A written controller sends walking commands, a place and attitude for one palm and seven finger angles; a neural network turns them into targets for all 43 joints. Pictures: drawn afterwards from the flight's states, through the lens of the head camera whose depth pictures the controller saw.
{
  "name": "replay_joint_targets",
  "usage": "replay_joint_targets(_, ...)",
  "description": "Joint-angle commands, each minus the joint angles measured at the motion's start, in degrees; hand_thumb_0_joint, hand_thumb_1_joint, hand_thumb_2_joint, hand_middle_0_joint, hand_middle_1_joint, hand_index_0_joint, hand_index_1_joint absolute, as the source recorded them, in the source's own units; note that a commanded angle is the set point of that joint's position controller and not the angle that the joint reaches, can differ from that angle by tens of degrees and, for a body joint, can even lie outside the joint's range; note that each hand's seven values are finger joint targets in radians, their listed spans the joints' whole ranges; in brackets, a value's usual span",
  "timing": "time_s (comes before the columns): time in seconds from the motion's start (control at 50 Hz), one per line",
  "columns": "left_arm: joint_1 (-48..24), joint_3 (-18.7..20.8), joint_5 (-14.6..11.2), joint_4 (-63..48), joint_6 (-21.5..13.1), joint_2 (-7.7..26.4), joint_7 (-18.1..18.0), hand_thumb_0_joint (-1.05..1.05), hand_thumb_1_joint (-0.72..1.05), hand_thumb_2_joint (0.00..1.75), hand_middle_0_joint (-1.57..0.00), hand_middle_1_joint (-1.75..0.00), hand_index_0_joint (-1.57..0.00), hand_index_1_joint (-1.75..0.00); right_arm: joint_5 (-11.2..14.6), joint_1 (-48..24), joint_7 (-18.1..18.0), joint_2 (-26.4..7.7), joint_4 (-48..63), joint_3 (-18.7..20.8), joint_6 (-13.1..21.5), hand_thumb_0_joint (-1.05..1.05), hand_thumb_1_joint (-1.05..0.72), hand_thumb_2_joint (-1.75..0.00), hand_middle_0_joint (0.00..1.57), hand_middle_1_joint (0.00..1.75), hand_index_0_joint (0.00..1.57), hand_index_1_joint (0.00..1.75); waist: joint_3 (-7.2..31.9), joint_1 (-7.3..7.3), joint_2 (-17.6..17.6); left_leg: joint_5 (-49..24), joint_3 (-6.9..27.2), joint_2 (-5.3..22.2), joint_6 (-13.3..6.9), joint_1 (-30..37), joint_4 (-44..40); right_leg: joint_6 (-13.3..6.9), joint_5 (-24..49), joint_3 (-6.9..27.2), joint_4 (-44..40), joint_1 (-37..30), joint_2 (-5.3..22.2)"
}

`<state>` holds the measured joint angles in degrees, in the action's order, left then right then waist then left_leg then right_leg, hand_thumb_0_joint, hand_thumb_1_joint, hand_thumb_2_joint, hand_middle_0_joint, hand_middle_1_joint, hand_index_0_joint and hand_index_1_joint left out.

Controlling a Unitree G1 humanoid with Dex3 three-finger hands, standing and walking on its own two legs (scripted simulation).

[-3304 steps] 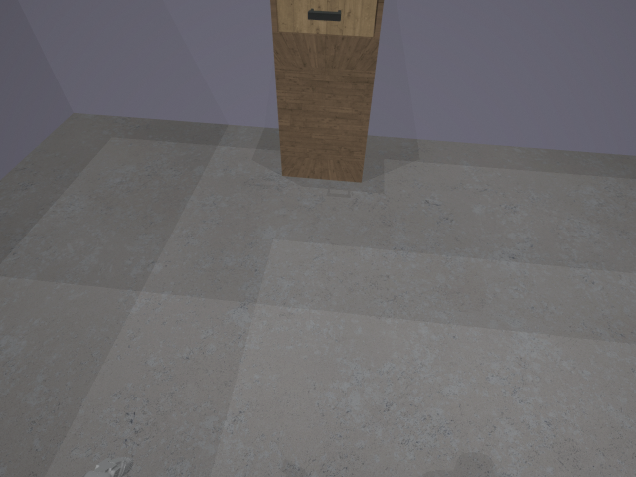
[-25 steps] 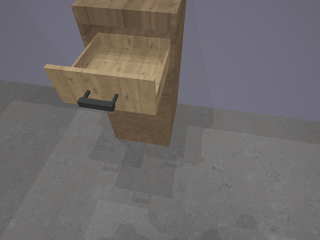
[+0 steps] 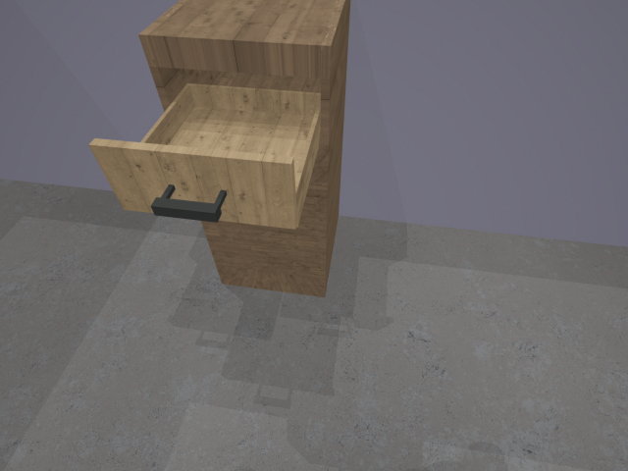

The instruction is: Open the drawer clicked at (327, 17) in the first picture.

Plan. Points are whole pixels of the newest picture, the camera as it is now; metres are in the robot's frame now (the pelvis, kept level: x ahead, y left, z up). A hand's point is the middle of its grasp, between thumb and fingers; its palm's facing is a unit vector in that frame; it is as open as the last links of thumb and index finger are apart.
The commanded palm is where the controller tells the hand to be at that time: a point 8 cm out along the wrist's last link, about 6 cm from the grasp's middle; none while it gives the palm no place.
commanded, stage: let the arm hang, fingers relaxed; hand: left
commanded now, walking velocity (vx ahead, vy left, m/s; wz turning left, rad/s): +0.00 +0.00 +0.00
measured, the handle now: (191, 201) +0.54 +0.25 +0.01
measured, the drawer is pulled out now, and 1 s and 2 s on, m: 0.29 0.29 0.29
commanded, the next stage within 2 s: look to check the result in 0.08 s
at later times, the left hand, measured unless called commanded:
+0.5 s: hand out of the picture -0.01 +0.17 -0.18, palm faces +0.05 -0.98 -0.19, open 7.4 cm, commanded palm none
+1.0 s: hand out of the picture +0.02 +0.17 -0.17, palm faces +0.04 -0.98 -0.22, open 7.3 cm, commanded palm none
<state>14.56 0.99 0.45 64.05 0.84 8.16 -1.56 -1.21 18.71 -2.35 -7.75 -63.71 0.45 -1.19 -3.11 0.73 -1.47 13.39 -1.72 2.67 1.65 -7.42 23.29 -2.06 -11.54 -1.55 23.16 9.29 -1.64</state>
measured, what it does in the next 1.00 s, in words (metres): stands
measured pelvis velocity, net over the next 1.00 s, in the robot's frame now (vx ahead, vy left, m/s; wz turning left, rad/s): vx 0.00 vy -0.01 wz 0.01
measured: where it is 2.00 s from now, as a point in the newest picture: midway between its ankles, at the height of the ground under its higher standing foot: outside the picture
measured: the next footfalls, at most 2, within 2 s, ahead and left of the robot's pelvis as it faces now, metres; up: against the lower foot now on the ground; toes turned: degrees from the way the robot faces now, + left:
none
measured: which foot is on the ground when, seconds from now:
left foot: down 0.00-1.00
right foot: down 0.00-1.00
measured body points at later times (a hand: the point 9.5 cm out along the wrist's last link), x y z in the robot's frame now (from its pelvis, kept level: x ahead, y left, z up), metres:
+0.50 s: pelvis -0.01 +0.00 +0.00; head +0.01 -0.01 +0.45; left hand -0.01 +0.22 -0.16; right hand -0.03 -0.20 -0.17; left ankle -0.01 +0.14 -0.74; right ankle +0.01 -0.10 -0.74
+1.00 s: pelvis +0.00 -0.01 +0.00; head +0.02 -0.02 +0.45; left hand +0.02 +0.22 -0.15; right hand -0.01 -0.22 -0.17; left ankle -0.01 +0.14 -0.74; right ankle +0.01 -0.10 -0.74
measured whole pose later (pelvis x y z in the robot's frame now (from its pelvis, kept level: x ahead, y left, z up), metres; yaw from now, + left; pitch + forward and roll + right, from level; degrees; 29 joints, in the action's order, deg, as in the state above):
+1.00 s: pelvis +0.00 -0.01 +0.00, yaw +0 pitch -2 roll +0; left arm 13.2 1.7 0.5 64.3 0.3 8.3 -1.7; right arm -1.1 16.0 -2.6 -8.3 -63.4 1.3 -0.7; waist -4.3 0.7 -1.4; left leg 13.1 -1.3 2.7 2.1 -8.0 22.9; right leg -2.5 -12.0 -1.9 24.0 10.3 -1.6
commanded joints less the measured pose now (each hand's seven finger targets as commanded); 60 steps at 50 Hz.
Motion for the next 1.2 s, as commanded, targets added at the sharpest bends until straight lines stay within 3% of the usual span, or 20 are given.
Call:
replay_joint_targets(0.0,3.2,1.4,0.1,-1.1,-1.0,6.4,-0.6,0.00,0.90,0.90,-0.20,-0.30,-0.20,-0.30,0.3,4.8,0.0,-3.8,1.2,0.8,0.7,0.00,-0.90,-0.90,0.20,0.30,0.20,0.30,-3.2,-0.09,0.9,-1.5,2.4,2.7,-2.7,-2.6,-3.9,-0.8,-2.3,6.1,-6.8,3.3,6.1)
replay_joint_targets(0.1,3.6,1.5,0.1,-0.7,-0.7,5.9,-0.6,0.00,0.90,0.90,-0.20,-0.30,-0.20,-0.30,0.3,5.6,-0.1,-3.5,1.0,0.8,0.6,0.00,-0.90,-0.90,0.20,0.30,0.20,0.30,-4.0,-0.10,0.9,0.1,2.8,2.6,-2.8,-3.6,-4.3,-0.7,-4.7,6.0,-6.5,4.5,5.9)
replay_joint_targets(0.3,4.6,1.6,0.1,-0.1,-1.0,5.0,-0.7,0.00,0.90,0.90,-0.20,-0.30,-0.20,-0.30,0.4,5.9,-0.3,-3.1,1.1,1.1,1.0,0.00,-0.90,-0.90,0.20,0.30,0.20,0.30,-2.4,-0.18,0.8,-2.1,3.2,3.1,-2.9,-3.1,-4.0,-0.7,-0.9,5.5,-5.1,3.6,6.0)
replay_joint_targets(0.42,4.6,1.5,0.1,-0.1,-1.1,4.6,-0.8,0.00,0.90,0.90,-0.20,-0.30,-0.20,-0.30,0.3,5.6,-0.3,-2.9,1.1,1.2,1.0,0.00,-0.90,-0.90,0.20,0.30,0.20,0.30,-3.4,-0.01,1.0,-2.1,3.2,3.1,-2.8,-3.3,-4.1,-0.6,-0.4,5.5,-4.9,4.2,6.0)
replay_joint_targets(0.66,3.3,1.8,0.2,-0.8,-1.2,5.4,-0.7,0.00,0.90,0.90,-0.20,-0.30,-0.20,-0.30,0.4,4.0,-0.3,-3.7,1.4,1.3,1.3,0.00,-0.90,-0.90,0.20,0.30,0.20,0.30,-2.5,-0.12,0.1,-3.8,3.6,3.4,-2.8,-3.3,-4.5,-0.5,2.2,5.3,-4.1,2.9,6.1)
replay_joint_targets(0.8,2.7,2.0,0.2,-1.2,-1.5,6.6,-0.7,0.00,0.90,0.90,-0.20,-0.30,-0.20,-0.30,0.4,2.7,-0.3,-4.9,1.7,1.7,1.2,0.00,-0.90,-0.90,0.20,0.30,0.20,0.30,-1.2,-0.08,2.1,-5.1,3.2,3.2,-2.6,-1.6,-3.5,-0.8,4.0,5.7,-4.5,2.6,6.3)
replay_joint_targets(0.86,2.0,1.9,0.1,-1.3,-1.5,6.8,-0.7,0.00,0.90,0.90,-0.20,-0.30,-0.20,-0.30,0.3,2.6,-0.3,-4.7,1.4,1.6,1.2,0.00,-0.90,-0.90,0.20,0.30,0.20,0.30,-1.5,0.02,0.5,-5.6,3.0,3.3,-2.4,-2.0,-3.8,-0.8,5.1,5.5,-4.4,1.9,6.5)
replay_joint_targets(0.96,1.6,2.1,0.1,-1.4,-1.6,7.5,-0.7,0.00,0.90,0.90,-0.20,-0.30,-0.20,-0.30,0.3,2.1,-0.2,-5.2,1.4,1.6,1.1,0.00,-0.90,-0.90,0.20,0.30,0.20,0.30,-0.9,0.01,1.9,-5.8,2.9,3.1,-2.3,-1.6,-3.5,-0.9,5.9,5.7,-4.9,1.1,6.8)
replay_joint_targets(1.18,0.4,2.1,0.0,-1.5,-1.5,7.9,-0.6,0.00,0.90,0.90,-0.20,-0.30,-0.20,-0.30,0.2,1.5,-0.2,-5.6,1.3,1.4,0.9,0.00,-0.90,-0.90,0.20,0.30,0.20,0.30,-0.6,0.07,0.7,-5.8,2.7,3.3,-2.0,-1.4,-3.7,-0.9,5.3,5.8,-5.5,0.7,6.8)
